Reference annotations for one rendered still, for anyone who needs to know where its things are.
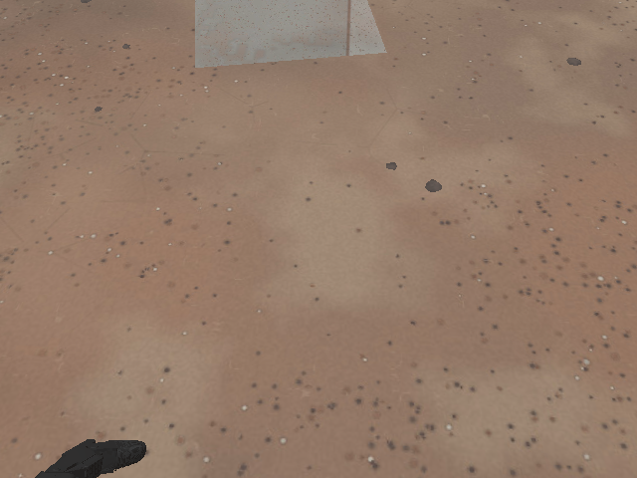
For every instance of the left robot hand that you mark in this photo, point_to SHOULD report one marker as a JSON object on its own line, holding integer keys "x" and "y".
{"x": 90, "y": 459}

